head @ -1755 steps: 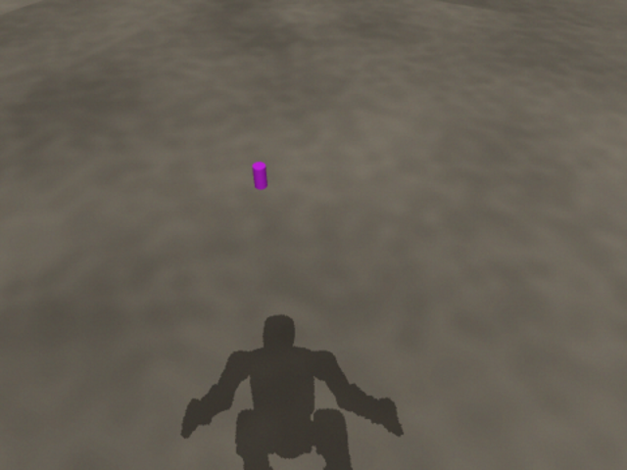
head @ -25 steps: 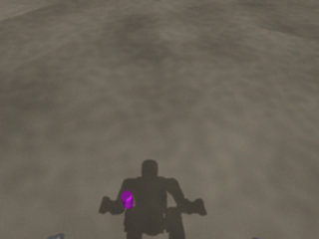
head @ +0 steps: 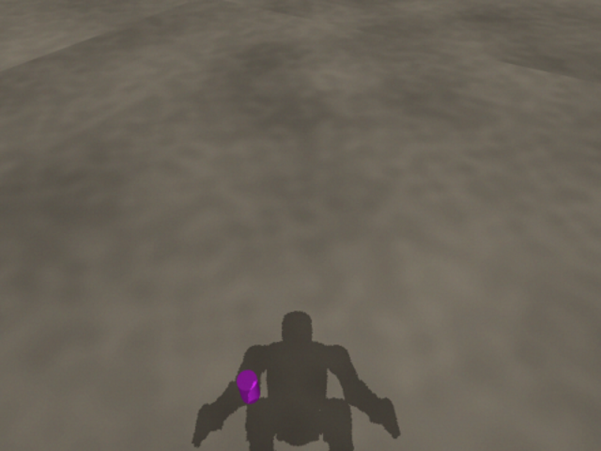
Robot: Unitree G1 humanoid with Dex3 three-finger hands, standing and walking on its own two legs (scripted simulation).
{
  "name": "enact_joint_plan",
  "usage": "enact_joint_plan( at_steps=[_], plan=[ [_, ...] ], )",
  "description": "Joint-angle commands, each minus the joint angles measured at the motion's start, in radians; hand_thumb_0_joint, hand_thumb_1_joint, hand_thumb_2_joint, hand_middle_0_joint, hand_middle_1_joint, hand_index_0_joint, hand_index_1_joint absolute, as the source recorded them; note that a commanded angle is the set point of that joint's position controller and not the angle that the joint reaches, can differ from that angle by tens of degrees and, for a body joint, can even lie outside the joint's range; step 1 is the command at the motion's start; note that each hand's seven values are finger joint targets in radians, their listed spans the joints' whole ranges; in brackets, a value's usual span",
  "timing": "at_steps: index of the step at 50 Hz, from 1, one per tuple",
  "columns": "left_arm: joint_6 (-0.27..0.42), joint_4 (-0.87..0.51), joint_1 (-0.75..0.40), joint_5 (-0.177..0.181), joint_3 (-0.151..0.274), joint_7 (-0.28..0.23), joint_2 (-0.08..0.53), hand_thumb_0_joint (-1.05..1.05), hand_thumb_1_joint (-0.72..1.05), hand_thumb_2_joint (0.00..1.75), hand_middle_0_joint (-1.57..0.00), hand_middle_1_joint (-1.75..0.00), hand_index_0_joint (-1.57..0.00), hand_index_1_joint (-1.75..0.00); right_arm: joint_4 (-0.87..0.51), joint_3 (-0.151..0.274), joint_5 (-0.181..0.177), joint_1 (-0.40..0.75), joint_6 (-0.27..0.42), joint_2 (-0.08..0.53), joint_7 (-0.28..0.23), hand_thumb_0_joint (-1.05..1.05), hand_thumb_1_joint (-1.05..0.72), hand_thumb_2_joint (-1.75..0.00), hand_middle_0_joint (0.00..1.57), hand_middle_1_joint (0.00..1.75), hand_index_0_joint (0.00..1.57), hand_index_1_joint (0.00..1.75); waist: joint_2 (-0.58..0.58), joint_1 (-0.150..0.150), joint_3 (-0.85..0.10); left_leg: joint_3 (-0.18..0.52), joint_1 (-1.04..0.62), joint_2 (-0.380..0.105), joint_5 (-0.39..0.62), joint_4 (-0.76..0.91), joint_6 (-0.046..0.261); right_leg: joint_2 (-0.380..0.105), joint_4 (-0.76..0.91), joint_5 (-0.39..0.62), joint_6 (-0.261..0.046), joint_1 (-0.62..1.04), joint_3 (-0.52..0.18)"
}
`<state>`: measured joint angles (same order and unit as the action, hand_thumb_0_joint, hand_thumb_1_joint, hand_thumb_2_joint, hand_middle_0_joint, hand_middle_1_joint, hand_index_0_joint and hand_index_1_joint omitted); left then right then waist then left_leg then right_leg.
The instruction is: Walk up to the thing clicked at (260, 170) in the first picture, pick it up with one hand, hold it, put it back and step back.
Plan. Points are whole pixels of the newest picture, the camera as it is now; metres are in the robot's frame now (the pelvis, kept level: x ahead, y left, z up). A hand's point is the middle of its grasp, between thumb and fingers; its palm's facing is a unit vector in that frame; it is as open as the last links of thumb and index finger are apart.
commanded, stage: stand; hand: left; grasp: from above
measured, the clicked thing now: (248, 387) +0.47 +0.17 -0.72
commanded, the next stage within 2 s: step back in 1.72 s
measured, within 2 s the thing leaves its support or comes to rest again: neither
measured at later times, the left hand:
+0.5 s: hand out of the picture +0.08 +0.24 -0.16, palm faces +0.03 -0.94 -0.34, open 7.3 cm
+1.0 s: hand out of the picture +0.09 +0.24 -0.15, palm faces +0.02 -0.94 -0.34, open 7.3 cm
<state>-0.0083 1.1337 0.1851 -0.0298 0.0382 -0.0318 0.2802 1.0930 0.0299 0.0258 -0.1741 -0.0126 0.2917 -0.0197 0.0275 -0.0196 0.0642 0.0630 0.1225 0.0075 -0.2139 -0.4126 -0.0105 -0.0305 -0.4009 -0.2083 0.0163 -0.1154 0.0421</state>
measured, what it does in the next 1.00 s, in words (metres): stands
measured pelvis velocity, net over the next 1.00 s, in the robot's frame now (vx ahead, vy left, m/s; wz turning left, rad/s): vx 0.01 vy -0.01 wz -0.01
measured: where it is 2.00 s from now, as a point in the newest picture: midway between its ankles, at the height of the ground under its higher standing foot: outside the picture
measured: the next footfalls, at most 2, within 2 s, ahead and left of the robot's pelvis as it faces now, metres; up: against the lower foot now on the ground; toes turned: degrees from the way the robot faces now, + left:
none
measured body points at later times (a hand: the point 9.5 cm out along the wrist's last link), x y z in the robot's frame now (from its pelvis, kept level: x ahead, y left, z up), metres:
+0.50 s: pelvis +0.01 +0.00 +0.00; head +0.01 -0.01 +0.45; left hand +0.08 +0.29 -0.13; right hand +0.07 -0.29 -0.14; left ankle +0.01 +0.13 -0.74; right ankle +0.01 -0.13 -0.74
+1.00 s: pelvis +0.01 -0.01 +0.00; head +0.02 -0.01 +0.45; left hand +0.08 +0.29 -0.13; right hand +0.08 -0.30 -0.14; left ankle +0.01 +0.13 -0.74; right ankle +0.01 -0.13 -0.74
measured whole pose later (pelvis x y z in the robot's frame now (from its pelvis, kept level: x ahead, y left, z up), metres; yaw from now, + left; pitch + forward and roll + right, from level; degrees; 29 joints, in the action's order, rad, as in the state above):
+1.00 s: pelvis +0.01 -0.01 +0.00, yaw -1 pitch -3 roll +0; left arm 0.00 1.16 0.10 -0.01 0.03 -0.01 0.31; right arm 1.13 0.01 0.02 -0.12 0.00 0.33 -0.01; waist 0.02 -0.01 0.06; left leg 0.06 0.08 -0.01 -0.19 -0.33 -0.02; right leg -0.01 -0.33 -0.19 0.00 -0.08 0.04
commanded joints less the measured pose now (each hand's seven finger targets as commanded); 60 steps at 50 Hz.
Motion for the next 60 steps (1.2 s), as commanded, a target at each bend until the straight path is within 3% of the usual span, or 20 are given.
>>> enact_joint_plan(
  at_steps=[1,13,32,39,45,54,60],
  plan=[
    [0.022,-0.042,-0.044,-0.002,0.035,-0.008,0.203,0.00,0.90,0.90,-0.20,-0.30,-0.20,-0.30,-0.047,0.031,0.000,0.037,0.026,0.179,-0.011,0.00,-0.90,-0.90,0.20,0.30,0.20,0.30,-0.038,0.002,0.007,0.075,0.052,-0.082,0.019,0.096,0.032,-0.085,0.123,-0.041,-0.023,-0.015,-0.102],
    [0.025,-0.025,-0.083,0.009,0.037,-0.005,0.212,0.00,0.90,0.90,-0.20,-0.30,-0.20,-0.30,-0.026,0.017,-0.002,0.052,0.032,0.197,-0.015,0.00,-0.90,-0.90,0.20,0.30,0.20,0.30,-0.015,0.002,-0.041,0.067,0.014,-0.107,0.150,0.109,0.034,-0.095,0.114,0.128,-0.026,0.053,-0.092],
    [0.026,-0.023,-0.120,0.011,0.035,0.006,0.231,0.00,0.90,0.90,-0.20,-0.30,-0.20,-0.30,-0.018,0.011,-0.007,0.084,0.037,0.214,-0.010,0.00,-0.90,-0.90,0.20,0.30,0.20,0.30,-0.032,0.008,-0.044,0.062,0.002,-0.115,0.145,0.130,0.028,-0.091,0.127,0.103,-0.026,0.045,-0.092],
    [0.032,-0.029,-0.116,0.013,0.032,0.007,0.234,0.00,0.90,0.90,-0.20,-0.30,-0.20,-0.30,-0.016,0.013,-0.007,0.088,0.037,0.229,-0.007,0.00,-0.90,-0.90,0.20,0.30,0.20,0.30,-0.028,0.009,-0.073,0.056,-0.018,-0.120,0.202,0.120,0.030,-0.096,0.121,0.175,-0.025,0.061,-0.092],
    [0.033,-0.032,-0.120,0.014,0.034,0.006,0.241,0.00,0.90,0.90,-0.20,-0.30,-0.20,-0.30,-0.015,0.010,-0.008,0.088,0.035,0.229,-0.007,0.00,-0.90,-0.90,0.20,0.30,0.20,0.30,-0.022,0.012,-0.073,0.053,-0.011,-0.121,0.182,0.123,0.033,-0.100,0.120,0.176,-0.028,0.064,-0.096],
    [0.032,-0.032,-0.114,0.015,0.030,0.012,0.240,0.00,0.90,0.90,-0.20,-0.30,-0.20,-0.30,-0.019,0.010,-0.008,0.099,0.037,0.234,-0.002,0.00,-0.90,-0.90,0.20,0.30,0.20,0.30,-0.027,0.007,-0.047,0.058,0.002,-0.121,0.134,0.138,0.028,-0.093,0.131,0.095,-0.029,0.037,-0.092],
    [0.036,-0.041,-0.124,0.015,0.030,0.012,0.249,0.00,0.90,0.90,-0.20,-0.30,-0.20,-0.30,-0.021,0.010,-0.008,0.091,0.037,0.237,-0.001,0.00,-0.90,-0.90,0.20,0.30,0.20,0.30,-0.022,0.013,-0.067,0.055,0.003,-0.121,0.164,0.130,0.030,-0.099,0.124,0.149,-0.031,0.056,-0.095]
  ],
)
